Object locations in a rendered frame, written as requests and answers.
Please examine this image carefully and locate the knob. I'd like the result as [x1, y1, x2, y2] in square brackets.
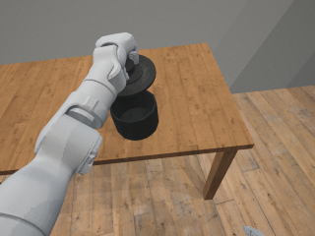
[125, 58, 136, 76]

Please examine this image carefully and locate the lid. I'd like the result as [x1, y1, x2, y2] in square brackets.
[117, 54, 157, 98]

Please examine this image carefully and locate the left robot forearm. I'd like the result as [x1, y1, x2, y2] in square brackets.
[34, 40, 127, 155]

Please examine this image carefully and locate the right robot hand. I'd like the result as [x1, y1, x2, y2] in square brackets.
[243, 225, 265, 236]

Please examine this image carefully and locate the pot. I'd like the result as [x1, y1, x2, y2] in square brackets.
[109, 90, 158, 141]

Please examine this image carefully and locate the table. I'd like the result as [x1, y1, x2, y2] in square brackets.
[0, 42, 255, 201]

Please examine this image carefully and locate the left robot upper arm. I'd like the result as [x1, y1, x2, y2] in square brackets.
[0, 114, 102, 236]

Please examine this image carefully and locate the left robot hand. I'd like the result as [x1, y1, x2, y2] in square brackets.
[95, 32, 139, 81]

